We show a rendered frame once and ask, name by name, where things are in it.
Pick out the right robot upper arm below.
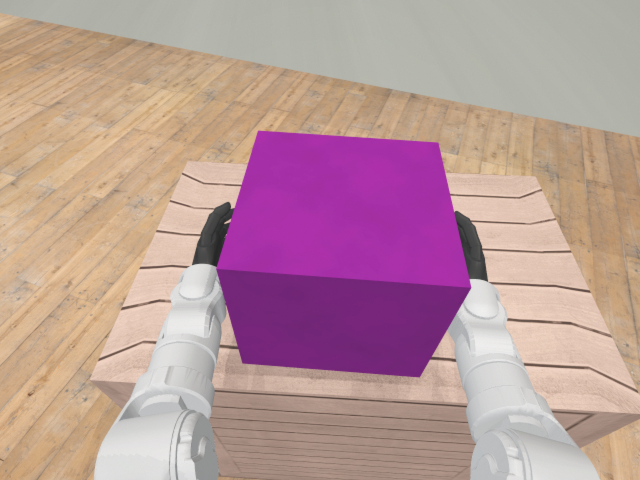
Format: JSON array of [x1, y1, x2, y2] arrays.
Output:
[[470, 427, 600, 480]]

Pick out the robot right forearm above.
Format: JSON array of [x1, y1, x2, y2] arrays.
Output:
[[447, 279, 600, 479]]

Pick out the robot right hand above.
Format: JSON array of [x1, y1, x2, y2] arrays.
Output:
[[454, 211, 488, 282]]

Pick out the robot left hand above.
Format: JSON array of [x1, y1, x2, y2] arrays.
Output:
[[192, 202, 234, 267]]

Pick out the pedestal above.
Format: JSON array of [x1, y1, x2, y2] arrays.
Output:
[[90, 161, 640, 480]]

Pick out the left robot upper arm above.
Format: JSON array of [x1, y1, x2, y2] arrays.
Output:
[[96, 409, 219, 480]]

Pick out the robot left forearm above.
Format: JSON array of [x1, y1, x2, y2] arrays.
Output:
[[94, 264, 226, 480]]

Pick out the carton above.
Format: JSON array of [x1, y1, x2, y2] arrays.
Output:
[[216, 131, 471, 377]]

